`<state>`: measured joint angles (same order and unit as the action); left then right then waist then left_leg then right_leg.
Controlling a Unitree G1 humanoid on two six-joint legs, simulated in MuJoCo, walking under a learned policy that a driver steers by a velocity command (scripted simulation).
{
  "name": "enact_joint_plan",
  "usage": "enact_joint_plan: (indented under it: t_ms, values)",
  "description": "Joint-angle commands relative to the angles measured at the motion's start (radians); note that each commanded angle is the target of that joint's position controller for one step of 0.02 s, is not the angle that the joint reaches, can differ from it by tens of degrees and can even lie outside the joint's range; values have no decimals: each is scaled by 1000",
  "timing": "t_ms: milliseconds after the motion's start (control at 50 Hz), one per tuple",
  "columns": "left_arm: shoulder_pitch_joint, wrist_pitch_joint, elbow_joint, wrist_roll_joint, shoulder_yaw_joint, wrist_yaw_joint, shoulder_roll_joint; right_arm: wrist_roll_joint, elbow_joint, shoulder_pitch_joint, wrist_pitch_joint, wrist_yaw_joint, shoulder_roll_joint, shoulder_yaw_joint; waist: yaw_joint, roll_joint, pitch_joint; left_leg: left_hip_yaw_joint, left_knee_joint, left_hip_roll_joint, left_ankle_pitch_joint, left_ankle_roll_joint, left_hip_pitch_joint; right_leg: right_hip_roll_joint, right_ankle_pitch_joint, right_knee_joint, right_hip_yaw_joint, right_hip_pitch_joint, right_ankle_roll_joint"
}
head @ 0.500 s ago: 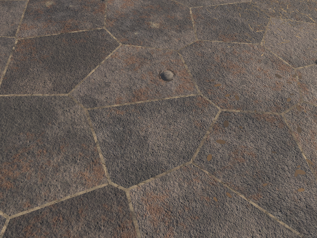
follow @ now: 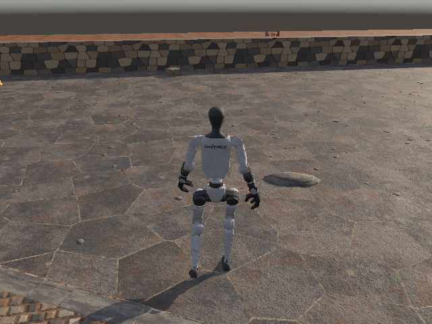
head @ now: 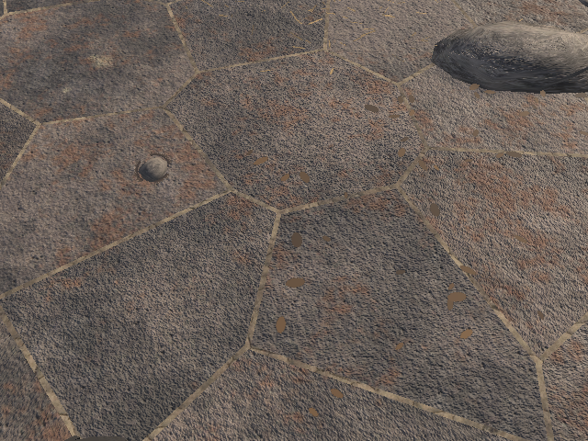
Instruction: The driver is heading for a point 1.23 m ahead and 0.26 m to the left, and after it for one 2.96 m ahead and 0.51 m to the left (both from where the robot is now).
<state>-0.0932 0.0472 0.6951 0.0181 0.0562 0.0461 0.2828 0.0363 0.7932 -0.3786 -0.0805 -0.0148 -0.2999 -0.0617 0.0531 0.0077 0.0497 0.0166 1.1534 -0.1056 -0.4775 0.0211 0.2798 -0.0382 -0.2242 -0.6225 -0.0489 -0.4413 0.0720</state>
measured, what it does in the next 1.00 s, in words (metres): walks ahead, turning left: left foot, then right foot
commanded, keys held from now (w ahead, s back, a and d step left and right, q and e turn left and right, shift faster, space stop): w+q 0.62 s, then w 0.38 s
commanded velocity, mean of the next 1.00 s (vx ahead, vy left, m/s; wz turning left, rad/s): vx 0.49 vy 0.00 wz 0.31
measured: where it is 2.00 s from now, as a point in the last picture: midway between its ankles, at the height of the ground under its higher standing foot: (191, 217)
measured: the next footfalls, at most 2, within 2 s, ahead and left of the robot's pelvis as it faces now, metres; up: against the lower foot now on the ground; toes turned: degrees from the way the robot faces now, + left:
left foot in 0.44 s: +0.42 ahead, +0.14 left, +0.00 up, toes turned +13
right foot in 0.92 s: +0.75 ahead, +0.02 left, +0.00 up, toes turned +23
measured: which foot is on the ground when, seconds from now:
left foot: up 0.00-0.42, down 0.44-0.94, up 0.96-1.00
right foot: down 0.00-0.46, up 0.48-0.90, down 0.92-1.00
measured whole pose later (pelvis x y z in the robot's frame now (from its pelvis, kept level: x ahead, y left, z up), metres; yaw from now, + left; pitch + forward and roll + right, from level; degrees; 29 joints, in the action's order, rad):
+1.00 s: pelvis +0.60 +0.07 +0.00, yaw +23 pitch +2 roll -1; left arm -0.12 0.12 0.72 0.00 0.04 0.03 0.28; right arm 0.02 0.73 -0.36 -0.04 -0.01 -0.30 -0.05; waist 0.03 0.02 0.00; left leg -0.14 0.99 0.07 -0.49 -0.03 0.24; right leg -0.03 -0.16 -0.56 -0.02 -0.44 0.03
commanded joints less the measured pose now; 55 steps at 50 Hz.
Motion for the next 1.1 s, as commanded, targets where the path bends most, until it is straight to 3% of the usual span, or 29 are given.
enact_joint_plan:
  t_ms: [20,60,100,200,280,360,400,420,440,460,480,500,520,540,560,640,720,820,880,900,920,940,960,980,1000,1020,1040,1060,1100]
  values:
    - [-150,24,5,-8,35,-11,116,-9,-110,93,-42,-7,-134,-27,-104,-66,-133,-81,97,-62,146,-36,464,303,102,340,393,451,184]
    - [-103,39,10,-26,28,-11,84,-5,-82,24,-11,4,-109,-27,-48,-104,-113,-98,58,-84,227,-34,362,267,175,405,283,332,173]
    - [-95,58,32,-26,32,-13,91,-5,-75,22,15,5,-78,-21,-29,-73,-69,-105,14,-72,268,-18,371,261,282,450,185,277,171]
    - [-101,71,62,-31,30,-31,102,-14,-109,142,7,16,-45,-9,-60,-50,2,-94,-307,-16,561,-12,390,206,360,495,-7,274,111]
    - [-180,60,101,-19,36,-44,136,-13,-163,282,-1,47,-10,11,-126,-22,49,-29,-500,8,629,-43,416,250,396,502,-51,400,89]
    - [-197,17,112,-10,47,-58,173,-15,-221,316,1,78,-35,2,-108,-42,23,34,-558,61,470,-95,428,295,722,361,-90,574,65]
    - [-184,-2,102,-9,56,-72,203,-17,-223,234,13,80,-79,-20,-48,-90,-61,90,-536,130,351,-137,291,293,1045,184,-113,608,45]
    - [-172,-8,97,-10,56,-77,210,-16,-206,121,19,74,-122,-42,18,-98,-126,92,-546,161,330,-166,129,282,1085,19,-119,560,32]
    - [-151,-6,86,-8,48,-80,196,-14,-175,-39,25,58,-175,-70,113,-53,-203,32,-619,157,392,-208,-140,237,941,-233,-137,406,-1]
    - [-254,14,45,-41,9,-69,68,-17,-165,-93,28,41,-276,-91,45,189,-318,-396,-608,-92,388,-352,-535,86,157,-623,-121,-2,-58]
    - [-251,57,26,-34,-8,-44,69,-16,-191,-94,17,46,-251,-78,35,209,-466,-877,-783,-239,244,-498,-718,-59,-376,-835,106,-254,-74]
    - [-132,84,3,9,16,-26,153,-27,-192,-77,13,45,-183,-61,82,103,-378,-763,-834,-206,191,-423,-665,14,-295,-844,190,-349,-51]
    - [-81,97,-23,20,9,-21,147,-24,-196,-14,10,43,-157,-53,47,27,-237,-625,-850,-169,229,-377,-507,61,-205,-753,174,-358,-37]
    - [-70,99,-20,1,7,-28,130,-22,-207,54,10,43,-139,-46,-3,-56,-148,-524,-863,-128,333,-348,-345,99,-159,-652,156,-318,-42]
    - [-83,90,-14,-17,15,-33,138,-29,-222,100,9,40,-114,-37,-38,-49,-109,-453,-884,-93,431,-335,-236,126,-124,-583,153,-251,-54]
    - [-122,46,-9,-36,9,-45,104,-30,-221,127,5,22,-128,-37,-81,16,-81,-311,-931,-34,597,-333,-38,139,-31,-420,110,-161,-131]
    - [20,48,-32,-32,-14,-43,56,-25,-182,76,10,6,-133,-35,-12,60,-62,-191,-920,34,522,-258,9,107,275,-90,78,-86,-154]
    - [130,67,-67,-13,-5,-22,90,-19,-132,3,14,12,-145,-37,41,84,-36,-276,-863,-42,409,-240,-124,81,314,82,93,-96,-110]
    - [89,78,-67,-12,9,-12,117,-22,-118,6,26,9,-149,-40,7,115,-32,-333,-798,-92,487,-219,-212,69,183,124,86,-68,-59]
    - [27,81,-52,-13,18,-13,128,-22,-120,25,30,8,-144,-38,-34,119,-51,-322,-741,-75,589,-202,-216,52,168,159,63,14,-35]
    - [-86,86,-23,-20,37,-18,162,-25,-125,31,32,8,-117,-28,-88,99,-127,-279,-601,-19,695,-173,-191,63,189,163,68,183,0]
    - [-255,87,-4,-32,51,-24,219,-40,-148,31,32,5,-76,-9,-156,-1,-281,-211,-319,48,546,-130,-57,222,203,138,245,447,72]
    - [-342,73,39,-28,75,-18,292,-18,-154,-121,17,6,-5,11,-100,-322,-384,-119,28,208,2,-47,331,416,-21,230,707,773,244]
    - [-352,70,40,3,51,-12,192,-8,-142,-79,9,5,-91,-1,-142,-231,-337,-199,135,168,-90,-45,475,420,-273,320,827,773,230]
    - [-294,64,31,0,36,-17,145,0,-162,39,6,8,-137,-14,-156,-144,-200,-182,159,120,-2,-51,529,387,-282,334,678,662,183]
    - [-235,57,19,-14,28,-21,132,-13,-180,107,3,7,-127,-10,-137,-69,-133,-137,125,75,75,-53,507,345,-180,346,564,541,157]
    - [-200,54,18,-22,20,-21,114,-29,-192,144,-1,9,-115,-11,-117,-54,-74,-125,62,47,130,-50,490,311,-76,371,493,443,158]
    - [-182,56,17,-30,12,-23,97,-31,-192,132,0,12,-103,-13,-88,-81,-66,-124,19,20,169,-48,435,281,11,391,437,383,150]
    - [-179,60,27,-22,11,-24,92,-27,-180,96,8,15,-70,-8,-63,-107,-72,-101,-44,7,185,-35,390,251,119,424,359,338,159]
